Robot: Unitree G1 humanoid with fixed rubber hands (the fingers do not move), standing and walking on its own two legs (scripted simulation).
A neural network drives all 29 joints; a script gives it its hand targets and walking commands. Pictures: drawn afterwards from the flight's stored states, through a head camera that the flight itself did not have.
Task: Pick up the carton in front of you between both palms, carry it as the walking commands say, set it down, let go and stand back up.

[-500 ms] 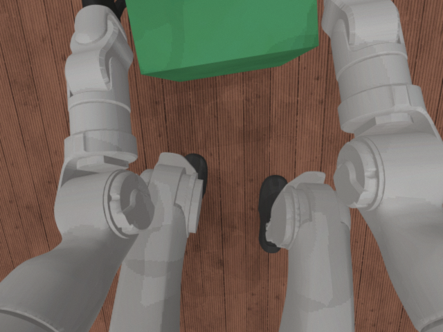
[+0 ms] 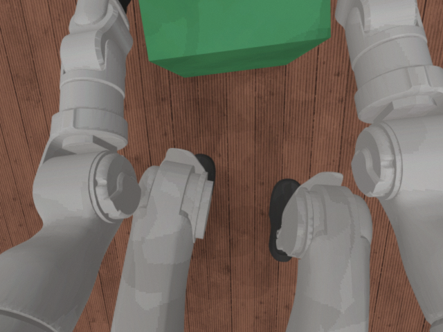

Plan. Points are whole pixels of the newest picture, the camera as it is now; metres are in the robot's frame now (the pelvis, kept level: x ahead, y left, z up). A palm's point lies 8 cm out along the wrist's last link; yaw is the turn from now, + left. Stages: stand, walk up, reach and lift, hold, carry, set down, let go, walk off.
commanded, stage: set down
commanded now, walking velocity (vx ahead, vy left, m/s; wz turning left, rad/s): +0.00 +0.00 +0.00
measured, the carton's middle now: out of the picture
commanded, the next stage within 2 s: none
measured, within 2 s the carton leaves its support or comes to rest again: rests again in 0.30 s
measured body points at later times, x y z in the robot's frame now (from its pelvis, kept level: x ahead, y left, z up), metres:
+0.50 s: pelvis +0.00 -0.01 -0.01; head +0.38 -0.01 +0.22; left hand +0.52 +0.24 -0.18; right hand +0.59 -0.07 -0.19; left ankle +0.12 +0.12 -0.34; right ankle +0.08 -0.10 -0.34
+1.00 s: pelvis -0.01 +0.00 -0.01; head +0.38 +0.00 +0.21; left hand +0.51 +0.25 -0.20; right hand +0.60 -0.13 -0.19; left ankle +0.12 +0.12 -0.34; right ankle +0.08 -0.10 -0.34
